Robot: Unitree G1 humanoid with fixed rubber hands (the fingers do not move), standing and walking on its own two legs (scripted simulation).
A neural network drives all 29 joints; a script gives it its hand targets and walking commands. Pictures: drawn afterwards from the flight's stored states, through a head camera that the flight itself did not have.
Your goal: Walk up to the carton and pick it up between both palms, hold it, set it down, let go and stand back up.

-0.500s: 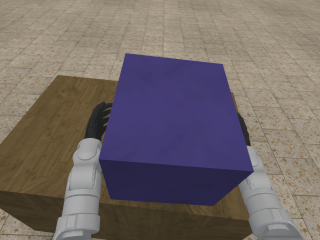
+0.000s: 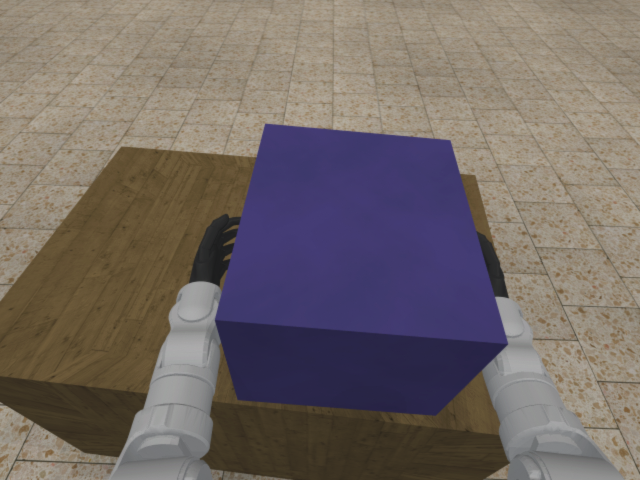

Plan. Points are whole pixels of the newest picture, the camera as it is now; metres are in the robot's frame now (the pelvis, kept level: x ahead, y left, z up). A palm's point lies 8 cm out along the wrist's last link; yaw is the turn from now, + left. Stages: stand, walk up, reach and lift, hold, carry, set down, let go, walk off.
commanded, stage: set down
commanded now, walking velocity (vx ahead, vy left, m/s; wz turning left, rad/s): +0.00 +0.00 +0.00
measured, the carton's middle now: (347, 265) +0.40 -0.03 +0.05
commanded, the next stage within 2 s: none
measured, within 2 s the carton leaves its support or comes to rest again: neither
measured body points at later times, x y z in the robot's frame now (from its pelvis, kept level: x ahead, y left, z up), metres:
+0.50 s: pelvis +0.00 +0.00 +0.00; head +0.05 +0.00 +0.45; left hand +0.39 +0.16 +0.02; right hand +0.37 -0.21 +0.02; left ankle -0.02 +0.09 -0.75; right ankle +0.01 -0.10 -0.75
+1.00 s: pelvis +0.01 +0.00 -0.01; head +0.10 -0.01 +0.43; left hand +0.40 +0.15 -0.02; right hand +0.38 -0.22 -0.03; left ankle -0.02 +0.09 -0.75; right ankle +0.02 -0.10 -0.75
